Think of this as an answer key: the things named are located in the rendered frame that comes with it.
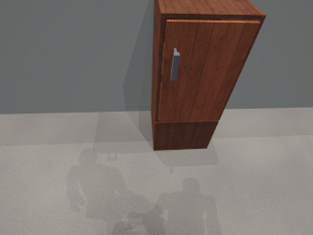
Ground cupboard door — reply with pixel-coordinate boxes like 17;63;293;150
158;20;261;122

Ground handle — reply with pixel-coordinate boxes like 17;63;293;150
170;48;180;81

